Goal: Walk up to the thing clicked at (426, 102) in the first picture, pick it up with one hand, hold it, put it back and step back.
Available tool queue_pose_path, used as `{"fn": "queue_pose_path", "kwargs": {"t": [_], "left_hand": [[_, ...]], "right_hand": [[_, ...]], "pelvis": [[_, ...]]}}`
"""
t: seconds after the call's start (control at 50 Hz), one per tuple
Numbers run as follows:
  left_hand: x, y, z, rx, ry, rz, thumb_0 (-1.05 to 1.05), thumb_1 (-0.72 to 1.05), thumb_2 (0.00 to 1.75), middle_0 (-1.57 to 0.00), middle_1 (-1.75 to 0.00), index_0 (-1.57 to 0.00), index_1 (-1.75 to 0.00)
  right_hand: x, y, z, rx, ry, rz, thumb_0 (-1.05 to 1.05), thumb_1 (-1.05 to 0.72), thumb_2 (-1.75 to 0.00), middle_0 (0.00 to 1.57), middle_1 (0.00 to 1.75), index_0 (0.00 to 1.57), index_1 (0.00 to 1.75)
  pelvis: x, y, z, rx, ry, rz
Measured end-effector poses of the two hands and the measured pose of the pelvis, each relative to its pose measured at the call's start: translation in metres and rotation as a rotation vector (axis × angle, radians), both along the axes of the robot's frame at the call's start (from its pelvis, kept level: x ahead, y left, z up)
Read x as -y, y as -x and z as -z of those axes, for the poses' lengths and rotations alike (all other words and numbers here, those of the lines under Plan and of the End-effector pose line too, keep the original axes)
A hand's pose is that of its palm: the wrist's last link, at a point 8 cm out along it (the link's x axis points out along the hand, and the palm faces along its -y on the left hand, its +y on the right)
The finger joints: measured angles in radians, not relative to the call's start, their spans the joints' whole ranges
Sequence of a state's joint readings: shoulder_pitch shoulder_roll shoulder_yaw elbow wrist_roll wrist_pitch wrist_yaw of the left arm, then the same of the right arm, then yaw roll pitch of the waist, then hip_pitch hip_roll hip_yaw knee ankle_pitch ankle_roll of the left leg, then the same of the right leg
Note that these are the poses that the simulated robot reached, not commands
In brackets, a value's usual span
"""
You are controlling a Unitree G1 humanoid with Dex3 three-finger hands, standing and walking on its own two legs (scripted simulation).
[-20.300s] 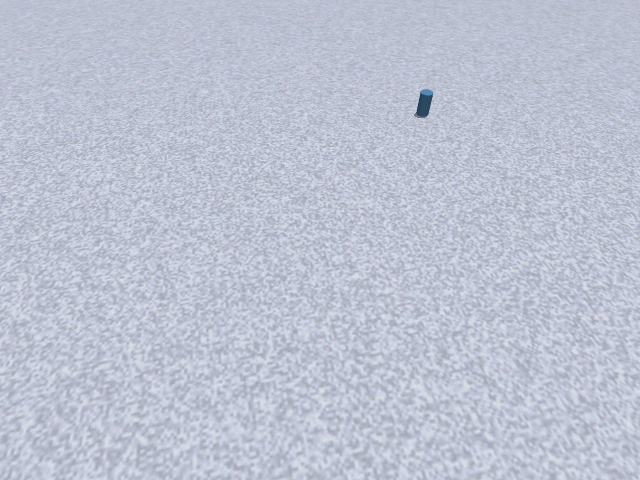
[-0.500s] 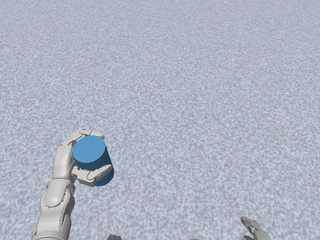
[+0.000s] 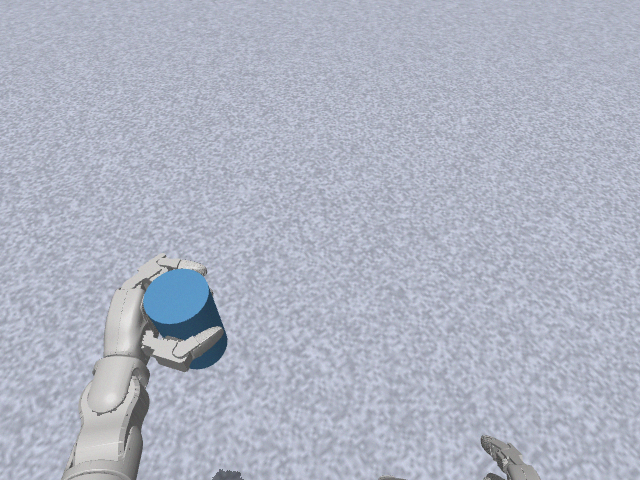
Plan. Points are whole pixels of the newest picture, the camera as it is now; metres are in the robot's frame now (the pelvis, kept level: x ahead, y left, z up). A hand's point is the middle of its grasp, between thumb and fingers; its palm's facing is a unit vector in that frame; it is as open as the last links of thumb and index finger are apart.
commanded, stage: hold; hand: left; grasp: from the side
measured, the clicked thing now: (190, 322) +0.32 +0.17 +0.01
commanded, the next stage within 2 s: crouch in 1.42 s
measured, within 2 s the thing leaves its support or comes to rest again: neither
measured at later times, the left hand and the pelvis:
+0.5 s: hand (185, 311) +0.32 +0.17 +0.04, palm faces +0.01 -1.00 -0.04, open 9.8 cm; pelvis +0.00 +0.00 +0.00, yaw +0 degrees
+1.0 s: hand (181, 311) +0.32 +0.17 +0.03, palm faces +0.04 -1.00 -0.03, open 9.8 cm; pelvis +0.00 +0.00 +0.00, yaw +0 degrees
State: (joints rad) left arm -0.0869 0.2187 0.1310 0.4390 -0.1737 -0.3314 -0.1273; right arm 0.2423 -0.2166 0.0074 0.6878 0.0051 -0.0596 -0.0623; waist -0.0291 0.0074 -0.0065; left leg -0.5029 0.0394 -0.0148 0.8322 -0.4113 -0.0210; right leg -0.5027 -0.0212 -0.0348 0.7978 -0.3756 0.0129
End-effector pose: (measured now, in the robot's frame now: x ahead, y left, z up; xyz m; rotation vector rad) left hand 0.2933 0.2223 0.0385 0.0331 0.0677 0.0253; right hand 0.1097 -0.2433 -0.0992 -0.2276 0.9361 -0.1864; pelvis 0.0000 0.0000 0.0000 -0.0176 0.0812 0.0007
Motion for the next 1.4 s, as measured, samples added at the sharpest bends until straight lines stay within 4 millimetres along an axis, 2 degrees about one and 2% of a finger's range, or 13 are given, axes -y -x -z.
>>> {"fn": "queue_pose_path", "kwargs": {"t": [0.62,0.82,1.06,1.4], "left_hand": [[-0.002,-0.008,-0.001,-0.004,0.004,-0.001,-0.02,-0.34,1.04,-0.68,-0.98,-0.74,-1.0],[0.004,-0.005,0.003,-0.008,0.007,0.026,-0.02,-0.34,1.04,-0.68,-0.98,-0.74,-1.0],[-0.007,-0.006,0.0,0.0,-0.012,-0.009,-0.02,-0.34,1.04,-0.68,-0.98,-0.74,-1.0],[0.002,-0.006,0.001,-0.001,0.003,0.005,-0.02,-0.34,1.04,-0.68,-0.98,-0.74,-1.0]], "right_hand": [[-0.003,-0.003,-0.002,0.008,-0.004,-0.006,0.01,-0.91,-0.91,0.2,0.3,0.21,0.3],[-0.004,-0.003,-0.003,0.012,-0.002,-0.005,0.01,-0.91,-0.91,0.2,0.3,0.21,0.3],[-0.006,-0.008,-0.002,0.022,-0.006,-0.011,0.01,-0.92,-0.91,0.2,0.3,0.21,0.3],[-0.006,-0.008,-0.003,0.028,-0.007,-0.012,0.01,-0.91,-0.91,0.2,0.3,0.21,0.3]], "pelvis": [[-0.003,-0.001,-0.001,0.0,0.003,-0.001],[-0.004,-0.001,-0.001,-0.004,0.004,0.001],[-0.004,-0.001,0.0,-0.006,0.005,-0.002],[-0.004,-0.002,0.0,-0.002,0.005,0.001]]}}
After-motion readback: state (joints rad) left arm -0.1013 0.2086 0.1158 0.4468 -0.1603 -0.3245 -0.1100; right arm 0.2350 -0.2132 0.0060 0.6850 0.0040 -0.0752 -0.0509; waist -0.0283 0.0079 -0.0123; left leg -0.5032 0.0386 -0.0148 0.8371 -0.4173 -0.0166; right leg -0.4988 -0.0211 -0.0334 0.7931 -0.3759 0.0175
